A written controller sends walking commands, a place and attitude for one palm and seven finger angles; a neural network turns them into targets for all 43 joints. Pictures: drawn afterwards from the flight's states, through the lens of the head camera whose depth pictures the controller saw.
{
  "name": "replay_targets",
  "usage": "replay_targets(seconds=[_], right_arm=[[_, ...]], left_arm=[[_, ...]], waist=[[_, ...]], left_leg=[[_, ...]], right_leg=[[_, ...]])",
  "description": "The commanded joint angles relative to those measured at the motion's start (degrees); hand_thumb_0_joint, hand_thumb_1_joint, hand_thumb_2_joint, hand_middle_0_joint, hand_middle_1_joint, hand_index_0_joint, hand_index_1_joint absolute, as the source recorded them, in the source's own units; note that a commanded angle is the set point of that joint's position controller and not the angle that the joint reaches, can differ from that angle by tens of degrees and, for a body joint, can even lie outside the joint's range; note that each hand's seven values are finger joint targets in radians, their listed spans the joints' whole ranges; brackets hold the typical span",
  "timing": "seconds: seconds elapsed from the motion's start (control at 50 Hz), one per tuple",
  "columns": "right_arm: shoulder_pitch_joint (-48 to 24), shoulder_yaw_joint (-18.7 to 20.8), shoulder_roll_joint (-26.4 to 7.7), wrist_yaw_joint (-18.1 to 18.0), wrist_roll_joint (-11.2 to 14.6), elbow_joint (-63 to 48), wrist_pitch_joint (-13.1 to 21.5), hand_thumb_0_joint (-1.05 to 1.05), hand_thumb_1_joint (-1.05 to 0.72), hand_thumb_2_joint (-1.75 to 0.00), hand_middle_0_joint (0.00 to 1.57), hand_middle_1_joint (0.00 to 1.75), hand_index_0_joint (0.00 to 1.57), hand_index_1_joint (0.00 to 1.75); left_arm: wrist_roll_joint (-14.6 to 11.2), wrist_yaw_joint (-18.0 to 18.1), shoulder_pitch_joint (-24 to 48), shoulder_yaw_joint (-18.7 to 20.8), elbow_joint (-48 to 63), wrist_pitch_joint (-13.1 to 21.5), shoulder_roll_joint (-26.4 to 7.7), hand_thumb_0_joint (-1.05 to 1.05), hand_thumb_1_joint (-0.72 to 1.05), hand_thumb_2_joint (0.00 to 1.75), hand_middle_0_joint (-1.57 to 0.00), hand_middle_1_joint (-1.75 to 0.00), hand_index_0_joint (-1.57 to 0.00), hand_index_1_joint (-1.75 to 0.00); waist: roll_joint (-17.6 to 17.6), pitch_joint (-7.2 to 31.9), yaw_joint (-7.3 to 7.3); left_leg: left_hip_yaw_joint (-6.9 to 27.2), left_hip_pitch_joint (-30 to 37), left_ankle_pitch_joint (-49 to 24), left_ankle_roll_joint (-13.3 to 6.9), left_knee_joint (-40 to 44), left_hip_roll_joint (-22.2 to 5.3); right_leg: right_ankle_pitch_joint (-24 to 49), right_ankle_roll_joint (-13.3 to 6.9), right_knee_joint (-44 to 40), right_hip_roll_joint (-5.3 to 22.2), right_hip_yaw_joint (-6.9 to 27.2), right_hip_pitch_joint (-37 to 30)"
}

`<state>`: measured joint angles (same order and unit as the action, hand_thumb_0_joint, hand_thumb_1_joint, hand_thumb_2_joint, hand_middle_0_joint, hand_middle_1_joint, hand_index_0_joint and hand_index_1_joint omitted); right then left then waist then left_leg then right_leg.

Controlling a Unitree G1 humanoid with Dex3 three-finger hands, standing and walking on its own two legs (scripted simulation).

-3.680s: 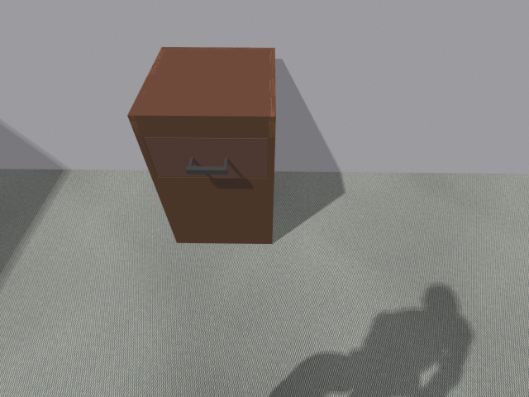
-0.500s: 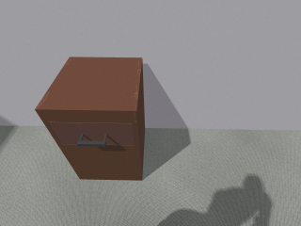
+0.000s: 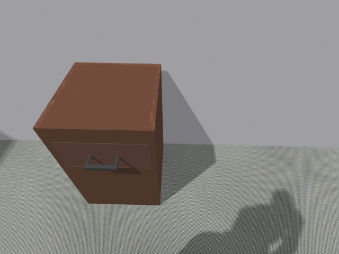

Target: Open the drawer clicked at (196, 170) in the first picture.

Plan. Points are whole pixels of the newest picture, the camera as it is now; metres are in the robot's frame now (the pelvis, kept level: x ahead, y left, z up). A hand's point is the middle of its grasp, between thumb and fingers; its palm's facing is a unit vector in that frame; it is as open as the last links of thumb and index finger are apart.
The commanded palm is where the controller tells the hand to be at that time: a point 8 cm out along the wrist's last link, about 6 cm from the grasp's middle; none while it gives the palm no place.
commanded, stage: shuffle to correct the standing spot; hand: left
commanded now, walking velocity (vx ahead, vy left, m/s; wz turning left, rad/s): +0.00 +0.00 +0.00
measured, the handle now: (102, 163) +0.49 +0.31 -0.25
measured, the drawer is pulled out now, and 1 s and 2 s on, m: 0.00 0.00 0.00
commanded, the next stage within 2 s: come to a stop and stand still in 0.44 s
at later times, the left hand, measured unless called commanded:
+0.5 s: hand out of the picture -0.01 +0.23 -0.19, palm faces +0.09 -0.96 -0.25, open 7.4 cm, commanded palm none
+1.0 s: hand out of the picture -0.01 +0.20 -0.18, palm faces +0.00 -0.98 -0.18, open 7.3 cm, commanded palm none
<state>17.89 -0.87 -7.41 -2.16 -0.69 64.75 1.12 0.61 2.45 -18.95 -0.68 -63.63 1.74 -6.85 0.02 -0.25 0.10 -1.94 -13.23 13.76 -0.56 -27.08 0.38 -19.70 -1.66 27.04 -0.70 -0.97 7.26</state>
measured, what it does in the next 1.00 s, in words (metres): steps on the spot: right foot, then left foot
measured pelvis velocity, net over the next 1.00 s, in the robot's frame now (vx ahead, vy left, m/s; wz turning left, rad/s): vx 0.00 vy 0.04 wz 0.01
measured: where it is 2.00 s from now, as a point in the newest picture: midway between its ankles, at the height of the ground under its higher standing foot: outside the picture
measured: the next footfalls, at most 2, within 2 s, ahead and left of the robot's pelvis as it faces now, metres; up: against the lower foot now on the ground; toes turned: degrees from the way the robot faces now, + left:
right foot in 0.78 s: +0.00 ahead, +0.00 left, +0.00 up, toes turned -4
left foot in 0.92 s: +0.06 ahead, +0.19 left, +0.00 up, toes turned -11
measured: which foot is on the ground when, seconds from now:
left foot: down 0.00-0.84, up 0.86-0.90, down 0.92-1.00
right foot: down 0.00-0.50, up 0.52-0.76, down 0.78-1.00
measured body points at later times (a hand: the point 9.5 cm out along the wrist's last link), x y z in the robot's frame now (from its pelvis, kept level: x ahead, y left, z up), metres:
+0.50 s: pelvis +0.00 +0.04 -0.01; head +0.03 +0.04 +0.43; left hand -0.01 +0.28 -0.17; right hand +0.08 -0.21 -0.16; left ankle +0.03 +0.17 -0.74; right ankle -0.06 -0.10 -0.74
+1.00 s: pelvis +0.00 +0.04 -0.01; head +0.01 +0.03 +0.44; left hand -0.01 +0.25 -0.16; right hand +0.00 -0.19 -0.16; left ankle +0.02 +0.18 -0.74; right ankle -0.06 -0.02 -0.74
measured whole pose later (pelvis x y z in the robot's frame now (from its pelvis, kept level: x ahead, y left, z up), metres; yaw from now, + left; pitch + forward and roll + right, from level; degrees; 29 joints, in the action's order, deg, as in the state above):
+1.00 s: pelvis +0.00 +0.04 -0.01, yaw +1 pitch +1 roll +0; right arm 18.9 0.0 -10.1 -1.2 -1.6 58.7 -0.9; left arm 1.0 2.1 -20.3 -1.4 -60.3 0.9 -7.3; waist -0.3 0.4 -1.5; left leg 0.1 -17.4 14.5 1.7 -30.8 -1.7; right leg -21.4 -4.8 28.5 -3.3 -4.6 8.4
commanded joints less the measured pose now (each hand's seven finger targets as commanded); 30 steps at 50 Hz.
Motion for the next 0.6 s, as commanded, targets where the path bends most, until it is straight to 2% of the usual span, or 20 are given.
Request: replay_targets(seconds=[0.0, 0.04, 0.12, 0.2, 0.24, 0.26, 0.28, 0.3, 0.34, 0.36, 0.38, 0.4, 0.42, 0.44, 0.46, 0.48, 0.5, 0.52, 0.54, 0.58], right_arm=[[3.92, 0.90, -4.75, -0.12, 0.19, -1.51, 0.86, 0.00, -0.90, -0.90, 0.20, 0.30, 0.20, 0.30], [3.39, 0.86, -5.02, -0.17, 0.22, -1.50, 0.90, 0.00, -0.90, -0.90, 0.20, 0.30, 0.20, 0.30], [1.85, 1.27, -6.02, -0.20, 0.29, -3.01, 0.06, 0.00, -0.90, -0.90, 0.20, 0.30, 0.20, 0.30], [0.42, 2.19, -7.07, -0.09, 0.16, -5.26, -0.98, 0.00, -0.90, -0.90, 0.20, 0.30, 0.20, 0.30], [-0.97, 2.67, -7.24, 0.09, 0.04, -6.72, -1.56, 0.00, -0.90, -0.90, 0.20, 0.30, 0.20, 0.30], [-2.09, 2.84, -7.20, 0.19, -0.07, -7.56, -1.80, 0.00, -0.90, -0.90, 0.20, 0.30, 0.20, 0.30], [-3.59, 3.08, -6.92, 0.28, -0.12, -8.40, -2.08, 0.00, -0.90, -0.90, 0.20, 0.30, 0.20, 0.30], [-4.38, 3.21, -6.66, 0.34, -0.13, -9.12, -2.31, 0.00, -0.90, -0.90, 0.20, 0.30, 0.20, 0.30], [-7.29, 3.52, -6.80, 0.55, -0.04, -10.86, -2.49, 0.00, -0.90, -0.90, 0.20, 0.30, 0.20, 0.30], [-7.53, 3.72, -6.77, 0.78, 0.08, -11.29, -2.57, 0.00, -0.90, -0.90, 0.20, 0.30, 0.20, 0.30], [-6.91, 3.79, -6.86, 1.05, 0.25, -11.50, -2.62, 0.00, -0.90, -0.90, 0.20, 0.30, 0.20, 0.30], [-4.52, 3.91, -6.68, 1.19, 0.40, -11.16, -2.67, 0.00, -0.90, -0.90, 0.20, 0.30, 0.20, 0.30], [-0.99, 4.02, -6.66, 1.23, 0.35, -9.92, -2.49, 0.00, -0.90, -0.90, 0.20, 0.30, 0.20, 0.30], [2.90, 4.15, -7.61, 1.26, 0.15, -8.58, -2.25, 0.00, -0.90, -0.90, 0.20, 0.30, 0.20, 0.30], [4.66, 4.69, -10.80, 1.13, -0.51, -8.50, -1.87, 0.00, -0.90, -0.90, 0.20, 0.30, 0.20, 0.30], [4.30, 5.66, -15.57, 1.17, -0.59, -9.38, -1.93, 0.00, -0.90, -0.90, 0.20, 0.30, 0.20, 0.30], [1.74, 5.37, -15.30, 1.12, 0.10, -11.08, -2.65, 0.00, -0.90, -0.90, 0.20, 0.30, 0.20, 0.30], [-1.86, 5.00, -14.37, 1.30, -0.56, -13.21, -2.94, 0.00, -0.90, -0.90, 0.20, 0.30, 0.20, 0.30], [-5.11, 4.36, -12.40, 1.33, -0.74, -14.05, -2.71, 0.00, -0.90, -0.90, 0.20, 0.30, 0.20, 0.30], [-8.52, 3.52, -10.74, 1.28, -1.01, -15.11, -2.20, 0.00, -0.90, -0.90, 0.20, 0.30, 0.20, 0.30]], left_arm=[[0.25, 0.20, -5.00, 1.12, 0.51, 0.23, -5.12, 0.00, 0.90, 0.90, -0.20, -0.30, -0.20, -0.30], [0.21, 0.23, -5.28, 1.11, 0.55, 0.21, -5.30, 0.00, 0.90, 0.90, -0.20, -0.30, -0.20, -0.30], [0.19, 0.71, -4.74, 2.20, 1.77, -0.23, -7.58, 0.00, 0.90, 0.90, -0.20, -0.30, -0.20, -0.30], [0.34, 1.10, -5.16, 3.58, 3.00, -0.72, -10.10, 0.00, 0.90, 0.90, -0.20, -0.30, -0.20, -0.30], [0.43, 1.26, -5.54, 4.25, 3.53, -1.03, -11.55, 0.00, 0.90, 0.90, -0.20, -0.30, -0.20, -0.30], [0.49, 1.26, -5.83, 4.55, 3.75, -1.18, -12.20, 0.00, 0.90, 0.90, -0.20, -0.30, -0.20, -0.30], [0.67, 1.34, -6.20, 4.77, 3.89, -1.26, -12.41, 0.00, 0.90, 0.90, -0.20, -0.30, -0.20, -0.30], [0.91, 1.55, -6.56, 5.00, 3.98, -1.37, -12.72, 0.00, 0.90, 0.90, -0.20, -0.30, -0.20, -0.30], [1.43, 1.74, -5.57, 5.45, 5.07, -1.44, -13.13, 0.00, 0.90, 0.90, -0.20, -0.30, -0.20, -0.30], [1.55, 1.64, -3.74, 5.61, 5.78, -1.42, -13.64, 0.00, 0.90, 0.90, -0.20, -0.30, -0.20, -0.30], [1.65, 1.45, -1.52, 5.64, 6.74, -1.43, -13.99, 0.00, 0.90, 0.90, -0.20, -0.30, -0.20, -0.30], [1.59, 1.21, 1.20, 5.67, 7.66, -1.52, -14.30, 0.00, 0.90, 0.90, -0.20, -0.30, -0.20, -0.30], [1.31, 0.93, 3.22, 5.71, 8.45, -1.54, -14.98, 0.00, 0.90, 0.90, -0.20, -0.30, -0.20, -0.30], [0.81, 0.63, 4.51, 5.72, 9.01, -1.65, -15.26, 0.00, 0.90, 0.90, -0.20, -0.30, -0.20, -0.30], [0.32, 0.27, 4.10, 5.56, 9.78, -1.98, -13.56, 0.00, 0.90, 0.90, -0.20, -0.30, -0.20, -0.30], [-0.15, -0.03, 3.95, 5.05, 10.56, -2.49, -10.21, 0.00, 0.90, 0.90, -0.20, -0.30, -0.20, -0.30], [0.02, 0.52, 3.29, 4.92, 10.43, -3.31, -9.84, 0.00, 0.90, 0.90, -0.20, -0.30, -0.20, -0.30], [0.13, 0.35, 2.60, 5.18, 11.13, -3.33, -9.66, 0.00, 0.90, 0.90, -0.20, -0.30, -0.20, -0.30], [0.28, 0.46, 2.74, 5.03, 9.85, -3.58, -8.72, 0.00, 0.90, 0.90, -0.20, -0.30, -0.20, -0.30], [0.77, -0.03, 0.31, 4.49, 8.00, -3.71, -7.96, 0.00, 0.90, 0.90, -0.20, -0.30, -0.20, -0.30]], waist=[[1.13, -2.97, 0.00], [0.28, -2.59, 0.12], [-0.90, -2.43, 0.75], [2.02, -0.16, 1.35], [5.92, -0.53, 1.95], [7.45, -0.68, 2.49], [9.23, -1.89, 3.00], [9.52, -2.01, 3.40], [9.59, -3.78, 3.89], [9.83, -4.27, 3.10], [9.85, -4.16, 1.91], [9.17, -3.56, -0.08], [9.06, -1.63, -1.75], [7.42, 0.42, -3.51], [-1.49, 2.59, -3.53], [-16.53, 3.90, -2.72], [-13.06, 3.91, -2.06], [-10.22, 0.00, -0.64], [-11.92, 0.32, 0.16], [-7.68, -1.50, 1.70]], left_leg=[[5.03, 2.75, -14.13, -2.29, 3.48, -5.92], [4.89, 3.80, -15.48, -2.33, 3.46, -5.93], [4.16, 2.53, -20.52, -1.74, 1.20, -5.58], [2.00, -1.10, -19.09, -0.86, -3.12, -4.64], [0.26, -5.50, -12.96, 0.11, -7.07, -2.90], [-0.52, -7.82, -6.54, 0.65, -9.55, -1.98], [-0.84, -11.17, 3.70, 1.09, -12.59, -1.07], [-0.79, -14.25, 11.12, 1.29, -16.30, -0.64], [2.21, -17.38, 16.44, 1.31, -22.28, -1.48], [2.78, -17.00, 16.33, 1.39, -21.96, -1.91], [2.97, -14.17, 15.01, 1.48, -18.56, -2.11], [1.19, -9.75, 11.69, 1.54, -13.01, -1.32], [-0.72, -2.42, 4.57, 1.52, -6.54, 0.15], [-2.76, 5.68, -5.66, 1.36, -0.51, 0.61], [3.88, 11.44, -17.73, -1.71, 2.20, -6.09], [19.09, 10.12, -34.36, -9.54, 6.09, -18.33], [15.97, 2.81, -29.47, -13.01, 7.27, -19.32], [12.75, -2.11, -19.76, -13.51, 8.15, -18.29], [15.26, -6.53, -9.69, -12.96, 10.21, -16.79], [14.37, -11.93, 2.15, -11.02, 12.80, -14.54]], right_leg=[[15.80, -0.85, -4.78, 5.69, 4.49, 3.83], [16.81, -0.80, -4.81, 5.93, 4.58, 3.67], [25.65, -1.64, -2.09, 8.13, 5.96, 2.30], [35.83, -3.16, 0.67, 11.50, 8.34, -1.19], [41.36, -4.96, 0.63, 15.04, 11.20, -3.23], [45.20, -6.33, 0.38, 17.20, 12.79, -4.32], [49.89, -8.24, -0.09, 19.37, 14.66, -5.35], [53.41, -10.42, -0.58, 21.86, 16.61, -6.65], [54.36, -12.75, -1.09, 23.58, 17.45, -5.50], [53.85, -12.21, -0.70, 23.10, 15.49, -4.23], [52.79, -10.85, 0.42, 21.83, 13.58, -1.68], [51.32, -9.07, 2.44, 20.37, 11.35, 0.86], [49.01, -7.07, 5.75, 17.95, 9.10, 4.27], [42.08, -4.97, 10.89, 14.71, 6.13, 7.97], [23.89, -2.12, 19.67, 8.94, 2.08, 13.86], [-14.79, 1.03, 33.38, 1.28, -1.82, 20.13], [-19.77, 0.10, 39.93, 1.93, 2.41, 17.26], [-17.49, -0.29, 42.96, 2.98, 0.83, 18.20], [-14.79, -0.39, 44.29, 3.37, 1.27, 17.30], [-8.22, 0.02, 41.59, 4.20, 1.66, 14.74]])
